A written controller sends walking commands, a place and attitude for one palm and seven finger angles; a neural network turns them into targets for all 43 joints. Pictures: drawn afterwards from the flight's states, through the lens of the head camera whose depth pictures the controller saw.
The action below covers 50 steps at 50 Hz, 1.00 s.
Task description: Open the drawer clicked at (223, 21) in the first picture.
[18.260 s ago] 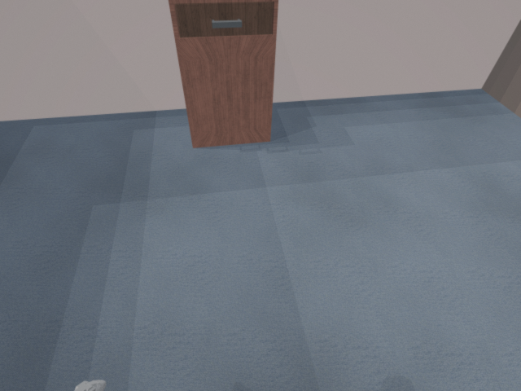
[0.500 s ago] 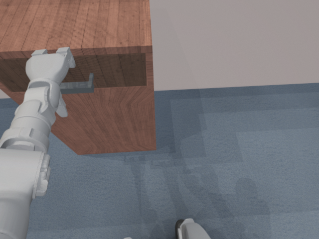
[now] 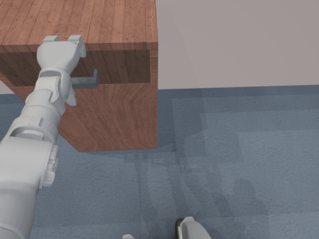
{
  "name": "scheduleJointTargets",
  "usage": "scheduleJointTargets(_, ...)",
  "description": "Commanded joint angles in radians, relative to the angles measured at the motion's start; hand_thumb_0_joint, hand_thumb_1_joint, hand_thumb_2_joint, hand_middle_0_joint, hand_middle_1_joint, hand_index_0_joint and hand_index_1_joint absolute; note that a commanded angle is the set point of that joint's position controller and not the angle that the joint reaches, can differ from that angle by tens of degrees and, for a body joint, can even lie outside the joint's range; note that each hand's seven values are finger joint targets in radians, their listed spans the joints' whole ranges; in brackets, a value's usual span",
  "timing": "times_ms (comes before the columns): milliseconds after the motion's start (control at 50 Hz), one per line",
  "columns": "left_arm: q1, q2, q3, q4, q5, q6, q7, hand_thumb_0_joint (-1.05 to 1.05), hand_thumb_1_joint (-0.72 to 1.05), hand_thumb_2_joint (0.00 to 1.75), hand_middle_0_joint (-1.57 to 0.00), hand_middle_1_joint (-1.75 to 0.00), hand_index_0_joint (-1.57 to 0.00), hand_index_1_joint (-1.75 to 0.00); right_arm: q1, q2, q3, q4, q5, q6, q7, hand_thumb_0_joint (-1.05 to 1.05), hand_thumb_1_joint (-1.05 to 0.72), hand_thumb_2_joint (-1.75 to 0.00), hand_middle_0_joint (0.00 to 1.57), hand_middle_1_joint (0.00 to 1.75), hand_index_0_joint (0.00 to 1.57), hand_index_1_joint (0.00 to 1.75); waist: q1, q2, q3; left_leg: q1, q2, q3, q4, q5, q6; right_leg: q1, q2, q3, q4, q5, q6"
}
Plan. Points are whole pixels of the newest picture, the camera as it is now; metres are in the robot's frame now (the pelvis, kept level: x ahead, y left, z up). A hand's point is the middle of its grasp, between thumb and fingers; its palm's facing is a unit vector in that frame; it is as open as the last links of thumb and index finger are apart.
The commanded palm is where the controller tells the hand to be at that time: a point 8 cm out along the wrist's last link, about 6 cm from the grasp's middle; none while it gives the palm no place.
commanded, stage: move the hooked fingers above the handle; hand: left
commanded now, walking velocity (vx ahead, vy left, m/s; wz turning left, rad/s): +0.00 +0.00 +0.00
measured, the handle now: (74, 77) +0.58 +0.21 +0.00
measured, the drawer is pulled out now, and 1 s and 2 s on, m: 0.00 0.00 0.00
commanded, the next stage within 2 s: lower the fingers behind the handle in 1.40 s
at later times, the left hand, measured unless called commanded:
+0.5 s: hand (70, 82) +0.53 +0.20 +0.04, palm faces -0.08 +0.00 -1.00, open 13.9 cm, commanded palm +0.52 +0.21 +0.10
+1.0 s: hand (66, 76) +0.53 +0.20 +0.05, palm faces -0.06 -0.01 -1.00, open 13.4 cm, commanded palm +0.52 +0.23 +0.11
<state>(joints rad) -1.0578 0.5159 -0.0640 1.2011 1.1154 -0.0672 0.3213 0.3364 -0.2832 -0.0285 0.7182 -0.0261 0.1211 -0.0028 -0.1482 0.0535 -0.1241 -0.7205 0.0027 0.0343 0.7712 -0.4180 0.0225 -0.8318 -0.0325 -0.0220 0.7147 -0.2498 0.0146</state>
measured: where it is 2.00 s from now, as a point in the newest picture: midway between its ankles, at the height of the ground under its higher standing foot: outside the picture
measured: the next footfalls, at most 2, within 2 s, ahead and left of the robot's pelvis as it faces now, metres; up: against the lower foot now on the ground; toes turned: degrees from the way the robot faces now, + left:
none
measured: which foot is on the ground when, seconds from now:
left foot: down 0.00-1.00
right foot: down 0.00-1.00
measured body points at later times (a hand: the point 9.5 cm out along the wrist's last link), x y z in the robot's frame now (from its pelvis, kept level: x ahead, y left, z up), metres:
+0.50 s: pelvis -0.02 -0.01 -0.01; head +0.13 -0.02 +0.41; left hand +0.53 +0.20 +0.09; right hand -0.06 -0.29 -0.13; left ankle -0.04 +0.10 -0.70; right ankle +0.04 -0.13 -0.70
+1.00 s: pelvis +0.00 +0.00 +0.00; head +0.13 -0.01 +0.43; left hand +0.53 +0.20 +0.11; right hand +0.00 -0.28 -0.13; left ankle -0.04 +0.10 -0.70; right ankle +0.04 -0.13 -0.70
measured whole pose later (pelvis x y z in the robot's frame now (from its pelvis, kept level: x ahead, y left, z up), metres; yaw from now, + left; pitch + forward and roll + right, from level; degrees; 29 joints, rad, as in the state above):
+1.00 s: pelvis +0.00 +0.00 +0.00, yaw -1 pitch +21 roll +0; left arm -1.01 0.60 0.01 1.16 1.11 -0.16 0.24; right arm 0.32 -0.28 -0.01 0.68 -0.02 0.11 -0.04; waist -0.17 0.05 -0.10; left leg -0.73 0.01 0.05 0.78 -0.42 0.02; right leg -0.85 -0.02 -0.01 0.72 -0.24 0.02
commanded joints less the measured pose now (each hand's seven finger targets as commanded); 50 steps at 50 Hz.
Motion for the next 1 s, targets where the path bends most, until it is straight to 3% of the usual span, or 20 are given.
scheduleJointTargets(0, -0.433, 0.319, 0.062, -0.067, -0.017, 0.084, -0.047, 0.0, -0.5, 0.3, -0.3, -1.2, -0.3, -1.2, 0.168, -0.184, -0.051, -0.046, 0.008, -0.008, -0.029, 0.0, -0.9, -0.9, 0.2, 0.3, 0.2, 0.3, -0.041, -0.067, -0.368, 0.083, -0.033, -0.017, -0.105, 0.296, 0.014, 0.357, 0.053, 0.0, -0.053, 0.206, -0.03)
scheduleJointTargets(40, -0.397, 0.332, 0.066, -0.058, -0.017, 0.066, -0.073, 0.0, -0.5, 0.3, -0.3, -1.2, -0.3, -1.2, 0.165, -0.184, -0.048, -0.053, 0.01, -0.006, -0.035, 0.0, -0.9, -0.9, 0.2, 0.3, 0.2, 0.3, -0.031, -0.053, -0.361, 0.076, -0.034, -0.013, -0.107, 0.269, 0.014, 0.355, 0.05, 0.005, -0.054, 0.185, -0.03)
scheduleJointTargets(100, -0.405, 0.346, 0.059, -0.062, -0.008, 0.036, -0.098, 0.0, -0.5, 0.3, -0.3, -1.2, -0.3, -1.2, 0.162, -0.185, -0.039, -0.066, 0.014, -0.017, -0.047, 0.0, -0.9, -0.9, 0.2, 0.3, 0.2, 0.3, -0.041, -0.071, -0.304, 0.026, -0.035, -0.01, -0.106, 0.184, 0.02, 0.323, 0.048, 0.009, -0.059, 0.116, -0.028)
scheduleJointTargets(160, -0.386, 0.364, 0.068, -0.063, -0.002, 0.002, -0.105, 0.0, -0.5, 0.3, -0.3, -1.2, -0.3, -1.2, 0.169, -0.185, -0.039, -0.078, 0.014, -0.027, -0.054, 0.0, -0.9, -0.9, 0.2, 0.3, 0.2, 0.3, -0.04, -0.058, -0.307, 0.01, -0.036, -0.009, -0.089, 0.151, 0.022, 0.299, 0.049, 0.014, -0.051, 0.083, -0.029)
scheduleJointTargets(200, -0.394, 0.369, 0.077, -0.097, 0.001, -0.023, -0.103, 0.0, -0.5, 0.3, -0.3, -1.2, -0.3, -1.2, 0.183, -0.18, -0.042, -0.087, 0.011, -0.034, -0.055, 0.0, -0.9, -0.9, 0.2, 0.3, 0.2, 0.3, -0.03, -0.027, -0.36, 0.02, -0.037, -0.012, -0.073, 0.179, 0.021, 0.301, 0.05, 0.014, -0.03, 0.102, -0.033)
scheduleJointTargets(240, -0.406, 0.348, 0.064, -0.115, -0.005, -0.038, -0.097, 0.0, -0.5, 0.3, -0.3, -1.2, -0.3, -1.2, 0.195, -0.179, -0.047, -0.086, 0.006, -0.04, -0.054, 0.0, -0.9, -0.9, 0.2, 0.3, 0.2, 0.3, -0.042, 0.002, -0.392, 0.035, -0.034, -0.014, -0.059, 0.191, 0.02, 0.279, 0.05, 0.013, -0.023, 0.106, -0.033)
scheduleJointTargets(300, -0.432, 0.38, 0.084, -0.108, -0.011, -0.04, -0.086, 0.0, -0.5, 0.3, -0.3, -1.2, -0.3, -1.2, 0.203, -0.186, -0.044, -0.082, 0.008, -0.044, -0.054, 0.0, -0.9, -0.9, 0.2, 0.3, 0.2, 0.3, -0.053, -0.038, -0.363, -0.013, -0.035, -0.02, -0.047, 0.152, 0.023, 0.267, 0.052, 0.015, -0.02, 0.075, -0.03)
scheduleJointTargets(360, -0.542, 0.433, 0.117, -0.246, -0.016, -0.097, -0.073, 0.0, -0.5, 0.3, -0.3, -1.2, -0.3, -1.2, 0.22, -0.183, -0.056, -0.08, -0.002, -0.058, -0.058, 0.0, -0.9, -0.9, 0.2, 0.3, 0.2, 0.3, -0.051, 0.04, -0.512, 0.036, -0.041, -0.027, -0.023, 0.201, 0.026, 0.313, 0.05, 0.032, -0.004, 0.126, -0.032)
scheduleJointTargets(420, -0.602, 0.411, 0.12, -0.363, -0.017, -0.148, -0.048, 0.0, -0.5, 0.3, -0.3, -1.2, -0.3, -1.2, 0.236, -0.17, -0.073, -0.066, -0.014, -0.072, -0.058, 0.0, -0.9, -0.9, 0.2, 0.3, 0.2, 0.3, -0.057, 0.104, -0.638, 0.157, -0.034, -0.044, 0.002, 0.321, 0.018, 0.301, 0.055, 0.025, 0.011, 0.195, -0.038)
scheduleJointTargets(480, -0.559, 0.43, 0.153, -0.343, -0.025, -0.141, -0.014, 0.0, -0.5, 0.3, -0.3, -1.2, -0.3, -1.2, 0.239, -0.174, -0.073, -0.04, -0.019, -0.068, -0.052, 0.0, -0.9, -0.9, 0.2, 0.3, 0.2, 0.3, -0.042, 0.131, -0.616, 0.179, -0.031, -0.053, 0.008, 0.382, 0.007, 0.274, 0.059, 0.013, 0.015, 0.212, -0.04)
scheduleJointTargets(580, -0.513, 0.446, 0.159, -0.211, -0.027, -0.035, 0.018, 0.0, -0.5, 0.3, -0.3, -1.2, -0.3, -1.2, 0.221, -0.184, -0.052, -0.024, -0.012, -0.044, -0.035, 0.0, -0.9, -0.9, 0.2, 0.3, 0.2, 0.3, -0.041, 0.051, -0.468, 0.07, -0.035, -0.035, -0.028, 0.338, 0.014, 0.311, 0.057, 0.006, -0.01, 0.217, -0.033)
scheduleJointTargets(700, -0.526, 0.488, 0.173, -0.219, -0.019, -0.002, 0.013, 0.0, -0.5, 0.3, -0.3, -1.2, -0.3, -1.2, 0.193, -0.182, -0.045, -0.036, -0.007, -0.026, -0.036, 0.0, -0.9, -0.9, 0.2, 0.3, 0.2, 0.3, -0.027, 0.053, -0.491, 0.092, -0.04, -0.026, -0.052, 0.364, 0.014, 0.382, 0.054, 0.009, -0.018, 0.262, -0.031)
scheduleJointTargets(740, -0.512, 0.484, 0.174, -0.223, -0.027, -0.007, 0.004, 0.0, -0.5, 0.3, -0.3, -1.2, -0.3, -1.2, 0.187, -0.18, -0.045, -0.042, -0.006, -0.023, -0.039, 0.0, -0.9, -0.9, 0.2, 0.3, 0.2, 0.3, -0.027, 0.042, -0.497, 0.112, -0.038, -0.025, -0.057, 0.38, 0.015, 0.395, 0.053, 0.011, -0.024, 0.279, -0.028)
scheduleJointTargets(760, -0.482, 0.493, 0.184, -0.217, -0.033, -0.008, -0.003, 0.0, -0.5, 0.3, -0.3, -1.2, -0.3, -1.2, 0.179, -0.181, -0.042, -0.047, -0.005, -0.02, -0.039, 0.0, -0.9, -0.9, 0.2, 0.3, 0.2, 0.3, -0.014, 0.031, -0.494, 0.105, -0.04, -0.022, -0.063, 0.369, 0.015, 0.41, 0.052, 0.01, -0.025, 0.273, -0.028)
scheduleJointTargets(840, -0.477, 0.498, 0.179, -0.228, -0.035, -0.032, -0.023, 0.0, -0.5, 0.3, -0.3, -1.2, -0.3, -1.2, 0.165, -0.178, -0.041, -0.06, -0.001, -0.017, -0.051, 0.0, -0.9, -0.9, 0.2, 0.3, 0.2, 0.3, -0.02, 0.002, -0.477, 0.098, -0.039, -0.018, -0.072, 0.348, 0.019, 0.422, 0.048, 0.016, -0.032, 0.274, -0.024)
scheduleJointTargets(860, -0.449, 0.512, 0.192, -0.221, -0.033, -0.035, -0.027, 0.0, -0.5, 0.3, -0.3, -1.2, -0.3, -1.2, 0.157, -0.181, -0.038, -0.062, -0.001, -0.015, -0.05, 0.0, -0.9, -0.9, 0.2, 0.3, 0.2, 0.3, -0.003, 0.015, -0.466, 0.096, -0.039, -0.021, -0.076, 0.335, 0.016, 0.411, 0.048, 0.012, -0.029, 0.249, -0.027)
scheduleJointTargets(880, -0.452, 0.48, 0.166, -0.212, -0.033, -0.036, -0.029, 0.0, -0.5, 0.3, -0.3, -1.2, -0.3, -1.2, 0.156, -0.178, -0.039, -0.066, 0.0, -0.016, -0.051, 0.0, -0.9, -0.9, 0.2, 0.3, 0.2, 0.3, -0.015, 0.004, -0.453, 0.093, -0.039, -0.02, -0.077, 0.321, 0.018, 0.4, 0.049, 0.012, -0.033, 0.237, -0.026)
scheduleJointTargets(900, -0.455, 0.504, 0.185, -0.221, -0.03, -0.043, -0.028, 0.0, -0.5, 0.3, -0.3, -1.2, -0.3, -1.2, 0.157, -0.181, -0.039, -0.067, 0.0, -0.018, -0.053, 0.0, -0.9, -0.9, 0.2, 0.3, 0.2, 0.3, -0.009, -0.004, -0.451, 0.085, -0.038, -0.019, -0.077, 0.317, 0.019, 0.409, 0.048, 0.015, -0.032, 0.237, -0.026)
scheduleJointTargets(940, -0.434, 0.498, 0.187, -0.239, -0.027, -0.056, -0.028, 0.0, -0.5, 0.3, -0.3, -1.2, -0.3, -1.2, 0.16, -0.179, -0.044, -0.07, -0.003, -0.018, -0.054, 0.0, -0.9, -0.9, 0.2, 0.3, 0.2, 0.3, -0.001, 0.012, -0.504, 0.113, -0.038, -0.018, -0.069, 0.358, 0.017, 0.422, 0.048, 0.016, -0.024, 0.269, -0.027)
scheduleJointTargets(980, -0.433, 0.458, 0.159, -0.228, -0.027, -0.057, -0.03, 0.0, -0.5, 0.3, -0.3, -1.2, -0.3, -1.2, 0.161, -0.178, -0.045, -0.068, -0.001, -0.018, -0.052, 0.0, -0.9, -0.9, 0.2, 0.3, 0.2, 0.3, -0.007, 0.03, -0.463, 0.119, -0.035, -0.024, -0.07, 0.352, 0.012, 0.372, 0.051, 0.007, -0.026, 0.24, -0.03)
